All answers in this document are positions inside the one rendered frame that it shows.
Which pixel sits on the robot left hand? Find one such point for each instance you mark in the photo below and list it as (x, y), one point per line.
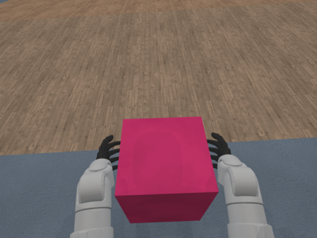
(104, 152)

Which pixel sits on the left robot forearm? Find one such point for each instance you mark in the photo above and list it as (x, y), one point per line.
(93, 202)

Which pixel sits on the right robot forearm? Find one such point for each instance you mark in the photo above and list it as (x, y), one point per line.
(243, 199)

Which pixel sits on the carton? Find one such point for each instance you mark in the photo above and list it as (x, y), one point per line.
(165, 172)

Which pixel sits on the robot right hand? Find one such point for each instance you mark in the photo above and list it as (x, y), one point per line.
(222, 147)

